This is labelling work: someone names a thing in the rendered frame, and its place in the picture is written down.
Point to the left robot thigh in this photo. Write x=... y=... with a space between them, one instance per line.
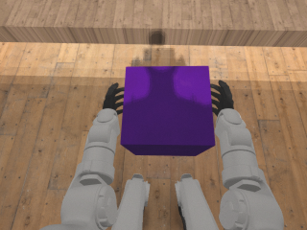
x=131 y=208

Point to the robot left upper arm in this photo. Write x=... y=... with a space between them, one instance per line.
x=87 y=207

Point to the left robot hand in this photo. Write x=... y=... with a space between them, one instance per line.
x=111 y=99

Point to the robot right foot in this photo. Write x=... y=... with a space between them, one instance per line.
x=183 y=220

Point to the carton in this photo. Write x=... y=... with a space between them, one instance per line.
x=167 y=111

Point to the robot right upper arm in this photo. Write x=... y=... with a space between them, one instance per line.
x=246 y=210

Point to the right robot hand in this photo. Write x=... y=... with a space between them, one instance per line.
x=224 y=98

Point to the robot right forearm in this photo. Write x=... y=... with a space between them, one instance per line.
x=240 y=165

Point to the robot left forearm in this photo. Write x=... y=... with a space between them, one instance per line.
x=99 y=151

